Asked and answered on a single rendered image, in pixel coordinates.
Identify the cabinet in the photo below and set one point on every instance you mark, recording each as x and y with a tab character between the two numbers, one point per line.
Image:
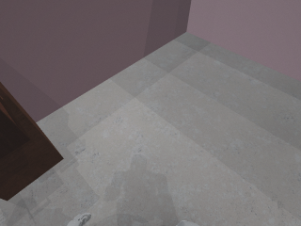
27	163

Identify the left robot hand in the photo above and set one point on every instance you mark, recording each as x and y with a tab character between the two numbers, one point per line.
80	220

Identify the drawer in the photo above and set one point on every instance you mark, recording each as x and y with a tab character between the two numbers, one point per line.
12	134

